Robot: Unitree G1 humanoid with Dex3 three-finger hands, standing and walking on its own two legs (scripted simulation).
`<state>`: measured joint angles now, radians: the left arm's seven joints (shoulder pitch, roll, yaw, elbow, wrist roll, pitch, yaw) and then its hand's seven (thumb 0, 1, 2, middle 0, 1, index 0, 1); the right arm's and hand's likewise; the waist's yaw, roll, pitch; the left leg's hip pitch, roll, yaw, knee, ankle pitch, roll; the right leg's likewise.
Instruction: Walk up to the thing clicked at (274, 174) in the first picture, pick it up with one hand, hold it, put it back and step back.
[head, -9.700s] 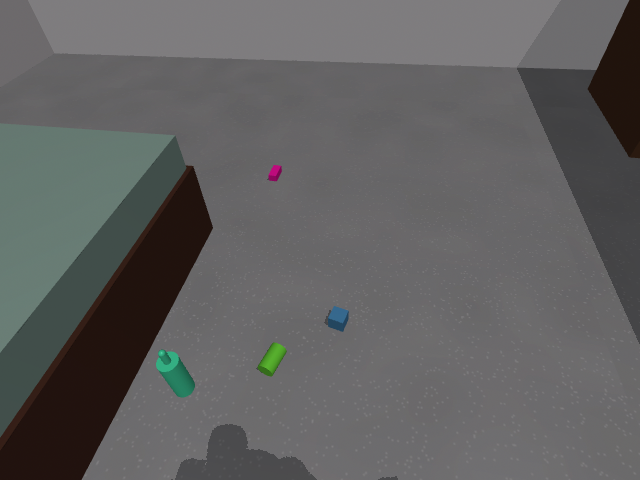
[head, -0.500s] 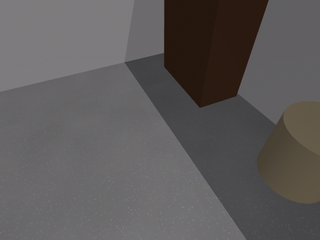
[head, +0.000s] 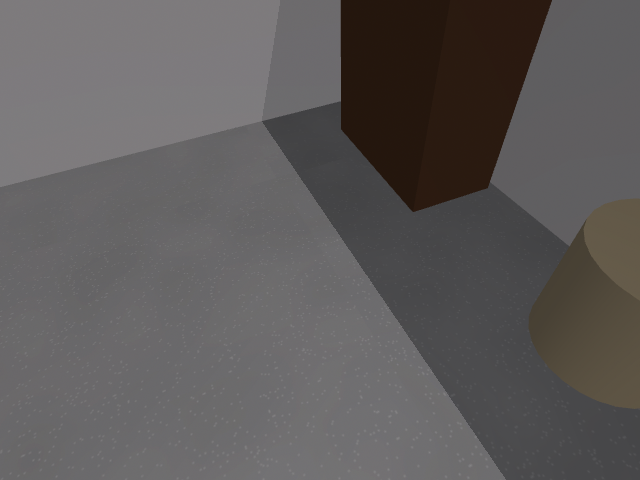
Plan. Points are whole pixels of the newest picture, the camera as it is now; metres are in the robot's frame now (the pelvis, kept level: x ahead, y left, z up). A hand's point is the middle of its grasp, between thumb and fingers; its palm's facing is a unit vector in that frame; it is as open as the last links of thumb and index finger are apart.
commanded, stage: stand
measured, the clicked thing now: out of the picture +0.34 +1.19 -0.77
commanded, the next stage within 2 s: none
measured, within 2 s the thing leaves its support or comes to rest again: neither
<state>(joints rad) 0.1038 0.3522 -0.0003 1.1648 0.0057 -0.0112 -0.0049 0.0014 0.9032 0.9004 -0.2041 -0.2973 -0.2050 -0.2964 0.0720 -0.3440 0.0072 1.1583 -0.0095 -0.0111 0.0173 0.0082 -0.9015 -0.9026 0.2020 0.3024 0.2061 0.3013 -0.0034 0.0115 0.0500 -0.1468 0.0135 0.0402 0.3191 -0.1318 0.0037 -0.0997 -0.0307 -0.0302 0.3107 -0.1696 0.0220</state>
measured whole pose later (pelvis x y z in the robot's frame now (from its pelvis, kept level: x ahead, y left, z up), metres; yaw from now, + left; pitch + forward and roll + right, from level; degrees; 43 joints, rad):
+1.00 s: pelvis +0.02 +0.00 +0.00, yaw +0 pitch -2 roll +0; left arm 0.11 0.34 0.01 1.14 0.01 0.00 0.00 0.00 0.90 0.90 -0.20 -0.30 -0.21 -0.30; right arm 0.09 -0.35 0.01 1.15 -0.01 -0.01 0.01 0.01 -0.90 -0.90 0.20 0.30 0.21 0.30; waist 0.00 0.00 0.05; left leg -0.12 0.01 0.04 0.31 -0.16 0.00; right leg -0.07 -0.04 -0.04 0.30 -0.20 0.02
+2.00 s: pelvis +0.02 +0.00 +0.00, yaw +1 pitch -2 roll +0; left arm 0.13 0.35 0.00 1.13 0.01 0.00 0.00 0.00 0.90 0.90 -0.20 -0.30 -0.21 -0.30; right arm 0.11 -0.35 0.01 1.14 -0.01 -0.01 0.01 0.01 -0.90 -0.90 0.20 0.30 0.21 0.30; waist 0.00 0.00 0.05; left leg -0.12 0.00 0.03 0.31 -0.16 0.01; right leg -0.06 -0.04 -0.04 0.29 -0.19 0.03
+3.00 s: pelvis +0.34 -0.04 -0.03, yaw +4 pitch -2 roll -1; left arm 0.31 0.41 0.05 0.94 0.00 -0.04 -0.03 0.00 0.90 0.90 -0.21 -0.30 -0.21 -0.30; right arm 0.18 -0.40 -0.08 0.88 -0.03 -0.06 0.08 0.01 -0.90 -0.90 0.20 0.30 0.21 0.30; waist 0.01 -0.02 0.11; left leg -0.38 0.05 0.05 0.64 -0.23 0.02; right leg -0.18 -0.03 -0.02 1.02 -0.51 -0.04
